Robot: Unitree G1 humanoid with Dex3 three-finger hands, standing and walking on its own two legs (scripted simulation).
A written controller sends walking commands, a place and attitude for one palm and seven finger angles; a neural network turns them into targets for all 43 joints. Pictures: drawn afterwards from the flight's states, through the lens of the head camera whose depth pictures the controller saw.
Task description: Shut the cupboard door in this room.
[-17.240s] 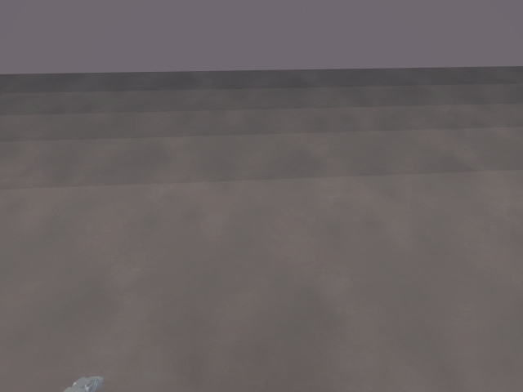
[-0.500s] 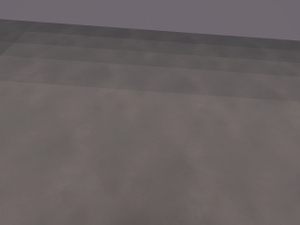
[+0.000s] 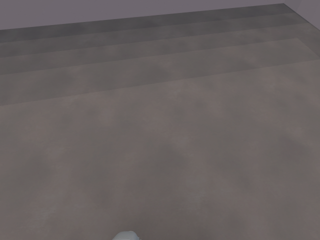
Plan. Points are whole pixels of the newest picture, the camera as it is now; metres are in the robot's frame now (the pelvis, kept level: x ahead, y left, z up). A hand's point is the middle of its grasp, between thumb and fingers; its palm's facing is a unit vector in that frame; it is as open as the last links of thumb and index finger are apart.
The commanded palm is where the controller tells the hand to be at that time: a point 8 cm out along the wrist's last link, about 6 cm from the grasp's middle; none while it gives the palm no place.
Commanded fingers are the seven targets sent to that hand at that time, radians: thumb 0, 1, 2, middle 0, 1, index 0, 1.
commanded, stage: turn or walk to find it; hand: left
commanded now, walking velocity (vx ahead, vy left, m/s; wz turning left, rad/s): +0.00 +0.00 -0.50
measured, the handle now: out of the picture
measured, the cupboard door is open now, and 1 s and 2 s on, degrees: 77 77 77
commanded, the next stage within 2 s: none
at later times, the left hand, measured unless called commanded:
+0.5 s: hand (110, 223) +0.17 +0.16 -0.16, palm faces -0.32 -0.91 -0.26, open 7.4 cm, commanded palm none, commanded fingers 0.00 0.90 0.90 -0.20 -0.30 -0.20 -0.30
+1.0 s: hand (105, 234) +0.15 +0.18 -0.18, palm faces -0.44 -0.87 -0.22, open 7.4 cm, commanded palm none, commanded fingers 0.00 0.90 0.90 -0.20 -0.30 -0.20 -0.30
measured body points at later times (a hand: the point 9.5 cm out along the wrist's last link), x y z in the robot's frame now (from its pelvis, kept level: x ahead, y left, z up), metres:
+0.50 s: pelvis -0.01 +0.00 -0.01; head +0.03 -0.03 +0.44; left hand +0.19 +0.21 -0.14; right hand -0.07 -0.24 -0.17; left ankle +0.00 +0.14 -0.74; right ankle -0.05 -0.10 -0.74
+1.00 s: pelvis +0.00 +0.02 -0.01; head +0.05 +0.02 +0.44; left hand +0.17 +0.22 -0.17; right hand -0.02 -0.27 -0.13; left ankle +0.05 +0.11 -0.74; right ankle -0.05 -0.10 -0.73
